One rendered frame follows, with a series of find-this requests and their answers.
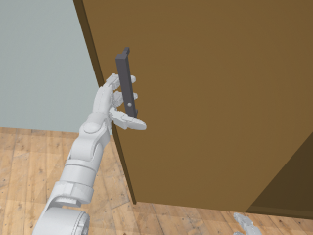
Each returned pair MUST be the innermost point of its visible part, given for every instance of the robot right hand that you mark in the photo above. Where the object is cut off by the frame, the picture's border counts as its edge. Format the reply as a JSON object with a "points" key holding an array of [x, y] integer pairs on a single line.
{"points": [[246, 224]]}

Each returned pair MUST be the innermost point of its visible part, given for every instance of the left robot forearm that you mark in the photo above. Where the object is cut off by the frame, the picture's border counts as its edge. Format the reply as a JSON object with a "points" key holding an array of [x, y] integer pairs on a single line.
{"points": [[75, 186]]}

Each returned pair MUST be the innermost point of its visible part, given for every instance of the wardrobe door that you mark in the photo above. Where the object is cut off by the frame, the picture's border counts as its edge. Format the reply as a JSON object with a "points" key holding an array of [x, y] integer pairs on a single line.
{"points": [[292, 187], [225, 88]]}

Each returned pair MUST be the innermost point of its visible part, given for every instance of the handle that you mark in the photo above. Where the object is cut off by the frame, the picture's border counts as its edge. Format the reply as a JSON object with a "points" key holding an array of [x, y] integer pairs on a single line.
{"points": [[124, 75]]}

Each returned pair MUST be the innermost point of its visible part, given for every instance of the left robot upper arm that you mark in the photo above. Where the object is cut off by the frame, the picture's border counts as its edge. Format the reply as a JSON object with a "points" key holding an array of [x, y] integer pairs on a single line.
{"points": [[62, 221]]}

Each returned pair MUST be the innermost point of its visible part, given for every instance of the robot left hand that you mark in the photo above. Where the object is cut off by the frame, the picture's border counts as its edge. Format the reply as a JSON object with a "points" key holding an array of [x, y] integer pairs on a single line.
{"points": [[106, 102]]}

